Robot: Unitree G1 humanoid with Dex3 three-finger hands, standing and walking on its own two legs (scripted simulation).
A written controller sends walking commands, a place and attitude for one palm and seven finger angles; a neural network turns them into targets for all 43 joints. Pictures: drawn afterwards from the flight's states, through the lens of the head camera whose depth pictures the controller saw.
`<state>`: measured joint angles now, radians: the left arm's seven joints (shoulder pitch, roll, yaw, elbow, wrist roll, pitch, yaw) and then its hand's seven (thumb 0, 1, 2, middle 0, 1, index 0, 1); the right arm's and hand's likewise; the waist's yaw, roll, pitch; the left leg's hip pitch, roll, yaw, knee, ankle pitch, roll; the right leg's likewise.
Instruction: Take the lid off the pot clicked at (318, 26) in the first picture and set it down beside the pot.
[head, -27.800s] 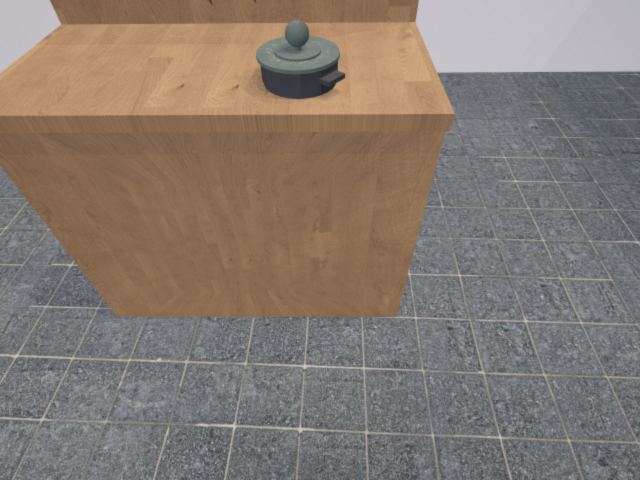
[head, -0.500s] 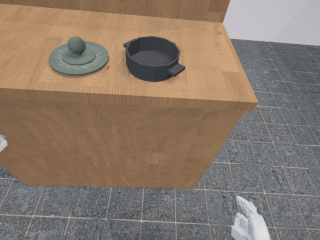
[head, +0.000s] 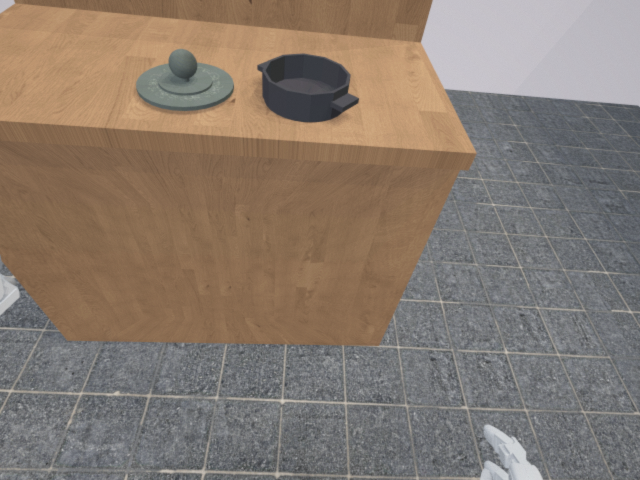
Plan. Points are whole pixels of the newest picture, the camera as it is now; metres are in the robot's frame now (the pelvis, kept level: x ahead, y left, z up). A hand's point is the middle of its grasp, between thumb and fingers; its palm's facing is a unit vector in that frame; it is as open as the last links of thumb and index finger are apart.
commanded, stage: stop stepping back and stand still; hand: left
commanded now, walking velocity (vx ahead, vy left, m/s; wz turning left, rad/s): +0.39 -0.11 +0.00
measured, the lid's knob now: (183, 63) +0.78 +0.29 +0.13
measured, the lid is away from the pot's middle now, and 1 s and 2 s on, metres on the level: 0.23 0.23 0.23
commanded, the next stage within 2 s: let the arm hang, fingers relaxed in 0.98 s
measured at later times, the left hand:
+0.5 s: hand out of the picture +0.15 +0.24 +0.30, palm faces +0.48 -0.81 -0.34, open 7.4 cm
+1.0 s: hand out of the picture -0.01 +0.20 -0.18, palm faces +0.11 -0.97 -0.21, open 6.8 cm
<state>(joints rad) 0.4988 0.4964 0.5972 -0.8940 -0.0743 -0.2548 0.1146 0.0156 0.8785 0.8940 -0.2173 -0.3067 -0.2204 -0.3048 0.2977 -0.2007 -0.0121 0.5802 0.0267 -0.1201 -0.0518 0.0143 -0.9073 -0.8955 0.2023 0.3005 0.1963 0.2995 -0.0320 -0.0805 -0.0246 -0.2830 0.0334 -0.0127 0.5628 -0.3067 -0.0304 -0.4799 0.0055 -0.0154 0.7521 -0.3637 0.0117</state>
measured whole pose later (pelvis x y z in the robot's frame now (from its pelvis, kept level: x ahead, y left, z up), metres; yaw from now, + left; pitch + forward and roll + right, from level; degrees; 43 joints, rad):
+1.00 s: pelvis -0.02 +0.00 +0.00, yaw +4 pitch +2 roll -1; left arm 0.29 0.25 0.06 0.89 0.00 0.05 0.02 -0.07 1.01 0.89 -0.21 -0.30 -0.21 -0.30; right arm 0.35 -0.18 -0.04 0.93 -0.02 0.03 -0.03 0.01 -0.91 -0.90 0.20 0.30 0.20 0.30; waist -0.01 -0.06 0.09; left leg -0.35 0.06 -0.01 0.60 -0.28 -0.04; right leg -0.28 -0.04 -0.07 0.56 -0.30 0.02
